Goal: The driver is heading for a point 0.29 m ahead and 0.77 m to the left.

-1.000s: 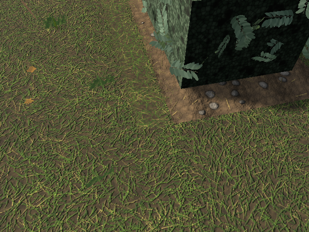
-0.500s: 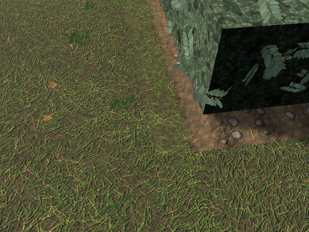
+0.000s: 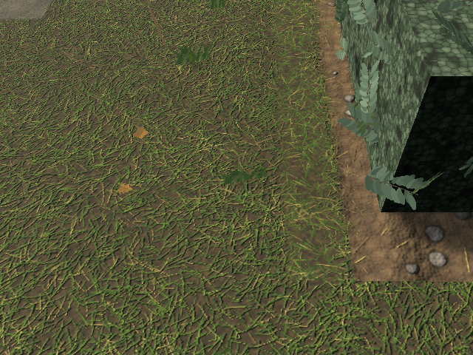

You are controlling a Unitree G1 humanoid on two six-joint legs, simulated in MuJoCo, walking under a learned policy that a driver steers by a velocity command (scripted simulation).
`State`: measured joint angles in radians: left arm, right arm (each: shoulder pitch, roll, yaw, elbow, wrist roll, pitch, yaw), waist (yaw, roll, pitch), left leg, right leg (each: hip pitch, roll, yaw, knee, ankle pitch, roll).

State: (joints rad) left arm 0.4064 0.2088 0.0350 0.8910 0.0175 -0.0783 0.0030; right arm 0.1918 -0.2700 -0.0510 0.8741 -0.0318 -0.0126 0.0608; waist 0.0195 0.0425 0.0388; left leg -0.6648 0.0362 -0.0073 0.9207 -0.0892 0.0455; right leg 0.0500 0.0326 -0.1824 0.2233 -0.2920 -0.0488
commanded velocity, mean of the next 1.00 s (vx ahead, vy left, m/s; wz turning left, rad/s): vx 0.49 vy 0.00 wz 0.57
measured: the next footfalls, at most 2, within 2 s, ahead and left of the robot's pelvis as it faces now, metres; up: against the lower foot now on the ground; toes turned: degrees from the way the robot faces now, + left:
left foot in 0.18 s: +0.26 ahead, +0.08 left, +0.00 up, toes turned +9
right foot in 0.72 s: +0.63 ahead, +0.03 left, +0.00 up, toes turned +27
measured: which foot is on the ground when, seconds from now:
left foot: up 0.00-0.16, down 0.18-0.72, up 0.74-1.00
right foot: down 0.00-0.16, up 0.18-0.70, down 0.72-1.00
